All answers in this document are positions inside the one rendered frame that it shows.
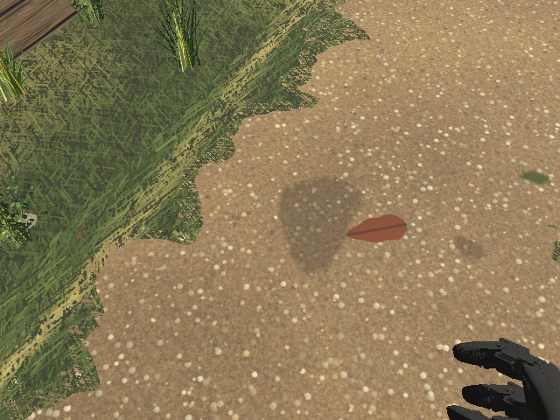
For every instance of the robot right hand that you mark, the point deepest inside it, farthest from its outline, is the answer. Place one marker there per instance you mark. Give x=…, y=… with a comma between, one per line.
x=538, y=399

